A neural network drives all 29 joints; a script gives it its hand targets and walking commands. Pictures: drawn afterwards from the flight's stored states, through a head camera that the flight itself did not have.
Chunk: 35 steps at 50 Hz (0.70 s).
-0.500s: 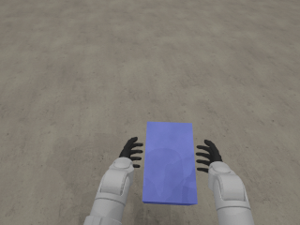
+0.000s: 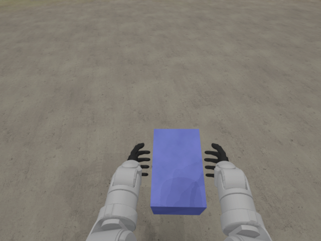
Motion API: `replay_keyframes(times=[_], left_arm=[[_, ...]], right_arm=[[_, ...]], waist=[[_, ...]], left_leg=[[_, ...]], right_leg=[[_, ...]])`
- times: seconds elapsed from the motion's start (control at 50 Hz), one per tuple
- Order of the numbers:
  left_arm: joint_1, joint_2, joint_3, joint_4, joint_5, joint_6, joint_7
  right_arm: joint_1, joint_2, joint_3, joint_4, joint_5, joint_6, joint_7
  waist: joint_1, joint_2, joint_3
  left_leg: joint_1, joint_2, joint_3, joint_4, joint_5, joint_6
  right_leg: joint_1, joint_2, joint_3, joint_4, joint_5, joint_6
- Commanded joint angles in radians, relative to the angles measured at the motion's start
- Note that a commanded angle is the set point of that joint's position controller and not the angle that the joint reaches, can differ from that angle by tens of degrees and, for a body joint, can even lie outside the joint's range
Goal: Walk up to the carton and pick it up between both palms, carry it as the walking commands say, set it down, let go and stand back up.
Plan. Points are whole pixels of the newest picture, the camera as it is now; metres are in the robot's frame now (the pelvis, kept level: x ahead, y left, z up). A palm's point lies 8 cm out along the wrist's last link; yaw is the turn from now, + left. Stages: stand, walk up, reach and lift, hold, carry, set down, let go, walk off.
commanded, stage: set down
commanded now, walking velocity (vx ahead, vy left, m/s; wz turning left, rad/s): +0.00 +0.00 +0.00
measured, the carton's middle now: (176, 171) +0.36 -0.05 -0.07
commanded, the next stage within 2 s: none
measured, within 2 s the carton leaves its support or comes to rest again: neither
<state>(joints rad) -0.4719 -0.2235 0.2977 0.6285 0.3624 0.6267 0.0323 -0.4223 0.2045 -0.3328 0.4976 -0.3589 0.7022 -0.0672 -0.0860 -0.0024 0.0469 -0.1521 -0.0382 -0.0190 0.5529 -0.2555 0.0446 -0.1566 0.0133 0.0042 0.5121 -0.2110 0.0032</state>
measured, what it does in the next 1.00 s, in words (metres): lowers itself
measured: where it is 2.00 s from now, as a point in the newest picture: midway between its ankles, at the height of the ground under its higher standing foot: outside the picture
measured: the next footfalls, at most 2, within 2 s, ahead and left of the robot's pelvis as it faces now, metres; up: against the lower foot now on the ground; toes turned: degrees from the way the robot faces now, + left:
none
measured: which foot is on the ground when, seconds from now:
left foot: down 0.00-1.00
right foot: down 0.00-1.00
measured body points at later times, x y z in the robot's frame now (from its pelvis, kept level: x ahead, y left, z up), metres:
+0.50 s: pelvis -0.02 +0.02 -0.04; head +0.09 +0.01 +0.39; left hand +0.35 +0.08 -0.09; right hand +0.32 -0.15 -0.09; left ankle +0.04 +0.09 -0.73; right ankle +0.05 -0.12 -0.73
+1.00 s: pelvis -0.02 +0.01 -0.11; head +0.14 +0.01 +0.31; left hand +0.38 +0.08 -0.17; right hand +0.35 -0.16 -0.17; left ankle +0.04 +0.09 -0.73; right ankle +0.05 -0.13 -0.73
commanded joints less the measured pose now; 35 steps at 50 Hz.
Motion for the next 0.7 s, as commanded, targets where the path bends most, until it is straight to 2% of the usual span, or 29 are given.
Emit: replay_keyframes(times=[0.0,0.1,0.16,0.26,0.44,0.68], left_arm=[[-0.579,-0.97,-0.351,-0.027,-0.197,-0.157,-0.236],[-0.58,-0.948,-0.348,0.018,-0.157,-0.263,-0.217],[-0.579,-0.961,-0.375,0.031,-0.149,-0.325,-0.202],[-0.602,-0.979,-0.407,0.045,-0.14,-0.396,-0.174],[-0.604,-1.008,-0.443,0.095,-0.127,-0.461,-0.127],[-0.643,-1.01,-0.51,0.096,-0.176,-0.487,-0.078]], right_arm=[[-0.563,1.086,0.415,0.03,0.237,-0.149,0.22],[-0.575,1.077,0.407,0.062,0.207,-0.278,0.199],[-0.583,1.065,0.411,0.063,0.189,-0.347,0.193],[-0.602,1.033,0.408,0.081,0.155,-0.423,0.197],[-0.668,0.946,0.439,0.077,0.13,-0.502,0.223],[-0.737,0.9,0.489,0.057,0.156,-0.524,0.218]], waist=[[0.017,-0.052,-0.326],[0.026,-0.012,-0.431],[0.011,0.0,-0.495],[-0.016,0.01,-0.555],[-0.01,0.026,-0.669],[-0.018,0.017,-0.837]], left_leg=[[-0.067,-0.037,-0.118,-0.053,0.012,0.037],[-0.138,-0.049,-0.126,0.019,0.066,0.036],[-0.174,-0.056,-0.133,0.057,0.092,0.03],[-0.231,-0.06,-0.142,0.105,0.074,0.019],[-0.325,-0.067,-0.143,0.228,0.088,-0.007],[-0.456,-0.097,-0.137,0.409,0.085,-0.032]], right_leg=[[0.035,0.042,0.118,-0.043,0.101,-0.001],[-0.028,0.058,0.129,0.03,0.161,-0.01],[-0.073,0.071,0.127,0.076,0.179,-0.016],[-0.175,0.087,0.111,0.142,0.122,-0.025],[-0.386,0.104,0.078,0.297,0.076,-0.035],[-0.599,0.125,0.051,0.482,0.068,-0.024]])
